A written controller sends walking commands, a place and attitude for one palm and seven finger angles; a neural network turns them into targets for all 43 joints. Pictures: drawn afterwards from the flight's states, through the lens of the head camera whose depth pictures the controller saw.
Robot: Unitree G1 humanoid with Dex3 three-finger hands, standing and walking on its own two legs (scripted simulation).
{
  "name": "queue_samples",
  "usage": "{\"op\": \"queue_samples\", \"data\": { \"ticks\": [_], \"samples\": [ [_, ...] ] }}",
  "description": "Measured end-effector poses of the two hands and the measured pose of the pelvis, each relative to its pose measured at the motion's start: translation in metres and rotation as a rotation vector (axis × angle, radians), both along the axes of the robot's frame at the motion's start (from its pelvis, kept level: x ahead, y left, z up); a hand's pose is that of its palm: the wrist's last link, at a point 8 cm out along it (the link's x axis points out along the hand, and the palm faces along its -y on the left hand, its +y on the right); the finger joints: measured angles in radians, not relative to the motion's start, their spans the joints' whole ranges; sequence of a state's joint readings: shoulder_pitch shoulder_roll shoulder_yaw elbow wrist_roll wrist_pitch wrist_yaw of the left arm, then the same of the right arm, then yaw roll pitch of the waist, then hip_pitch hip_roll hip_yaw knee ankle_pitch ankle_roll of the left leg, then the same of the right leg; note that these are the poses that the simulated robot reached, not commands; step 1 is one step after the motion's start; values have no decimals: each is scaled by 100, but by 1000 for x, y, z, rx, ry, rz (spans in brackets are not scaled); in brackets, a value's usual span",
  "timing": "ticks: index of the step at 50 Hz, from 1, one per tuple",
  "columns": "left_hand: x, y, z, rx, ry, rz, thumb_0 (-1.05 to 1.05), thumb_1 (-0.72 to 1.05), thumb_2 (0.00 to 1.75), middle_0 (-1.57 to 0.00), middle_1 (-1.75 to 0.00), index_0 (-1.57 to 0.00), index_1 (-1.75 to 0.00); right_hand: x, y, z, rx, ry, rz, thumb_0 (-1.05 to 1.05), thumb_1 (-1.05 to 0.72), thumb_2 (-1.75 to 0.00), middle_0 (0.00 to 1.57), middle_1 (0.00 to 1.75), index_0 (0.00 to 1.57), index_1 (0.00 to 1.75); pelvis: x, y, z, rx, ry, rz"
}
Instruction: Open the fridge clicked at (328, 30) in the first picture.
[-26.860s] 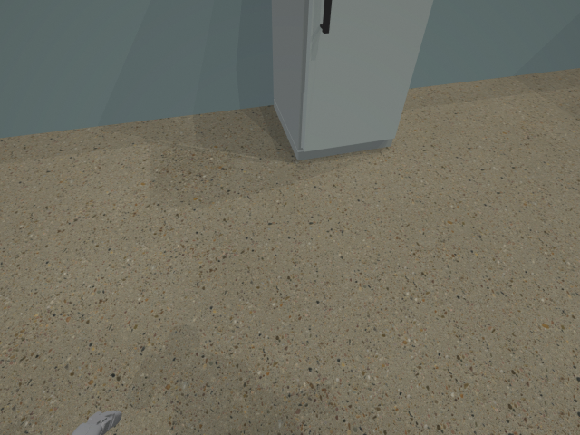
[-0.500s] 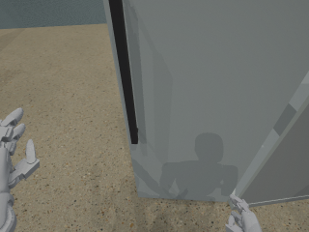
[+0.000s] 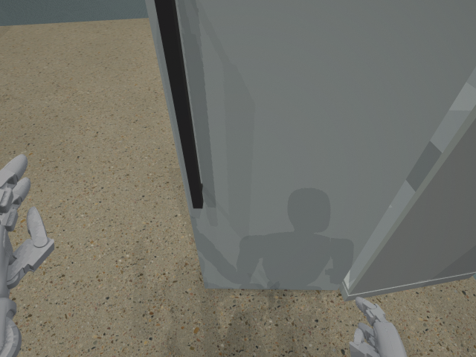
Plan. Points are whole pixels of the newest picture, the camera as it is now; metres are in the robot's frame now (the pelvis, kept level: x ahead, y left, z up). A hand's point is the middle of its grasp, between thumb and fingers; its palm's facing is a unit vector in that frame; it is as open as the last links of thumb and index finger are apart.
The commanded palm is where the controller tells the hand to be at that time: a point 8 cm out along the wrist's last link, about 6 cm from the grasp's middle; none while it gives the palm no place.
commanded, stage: step back with the hand held close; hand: left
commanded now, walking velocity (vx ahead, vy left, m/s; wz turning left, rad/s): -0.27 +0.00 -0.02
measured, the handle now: (186, 112) +0.47 +0.15 +0.18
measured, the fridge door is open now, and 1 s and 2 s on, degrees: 79 79 79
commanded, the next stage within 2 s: stop stepping back and stand still in 1.12 s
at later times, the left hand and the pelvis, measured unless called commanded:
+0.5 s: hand (1, 301) +0.13 +0.28 +0.15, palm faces +0.48 -0.78 -0.41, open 7.4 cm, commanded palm +0.07 +0.32 +0.17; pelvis -0.07 +0.02 -0.02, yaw +0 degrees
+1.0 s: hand out of the picture +0.07 +0.31 +0.16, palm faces +0.43 -0.78 -0.45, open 7.4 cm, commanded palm -0.01 +0.34 +0.17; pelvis -0.13 +0.03 -0.01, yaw +3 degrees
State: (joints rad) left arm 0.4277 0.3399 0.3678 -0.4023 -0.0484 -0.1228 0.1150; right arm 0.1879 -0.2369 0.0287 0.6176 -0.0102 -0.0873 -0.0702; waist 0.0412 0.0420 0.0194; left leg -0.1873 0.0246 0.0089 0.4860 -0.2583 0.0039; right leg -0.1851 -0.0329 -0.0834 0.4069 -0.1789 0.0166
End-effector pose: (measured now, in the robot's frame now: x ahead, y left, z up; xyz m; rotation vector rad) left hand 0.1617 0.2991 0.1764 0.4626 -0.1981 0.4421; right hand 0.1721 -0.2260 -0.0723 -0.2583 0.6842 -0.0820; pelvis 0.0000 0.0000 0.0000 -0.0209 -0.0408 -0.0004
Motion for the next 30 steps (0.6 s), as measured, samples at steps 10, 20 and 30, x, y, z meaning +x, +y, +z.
{"op": "queue_samples", "data": {
  "ticks": [10,20,30],
  "samples": [
    [-21,13,3,103,31,-63,2,89,90,-22,-30,-21,-30,-26,1,4,-33,21,-77,1,-91,-90,21,30,20,30,-21,15,-4,13,26,-16],
    [-57,23,-6,99,-52,-6,1,89,90,-21,-30,-21,-30,-56,15,-3,-22,-9,-36,1,-90,-90,21,30,20,30,-54,16,-16,7,12,-6],
    [-80,18,1,122,-156,-60,2,89,90,-22,-30,-21,-30,-99,12,-9,-65,34,-31,1,-90,-90,21,30,20,30,-79,18,-21,-17,19,18]
  ]
}}
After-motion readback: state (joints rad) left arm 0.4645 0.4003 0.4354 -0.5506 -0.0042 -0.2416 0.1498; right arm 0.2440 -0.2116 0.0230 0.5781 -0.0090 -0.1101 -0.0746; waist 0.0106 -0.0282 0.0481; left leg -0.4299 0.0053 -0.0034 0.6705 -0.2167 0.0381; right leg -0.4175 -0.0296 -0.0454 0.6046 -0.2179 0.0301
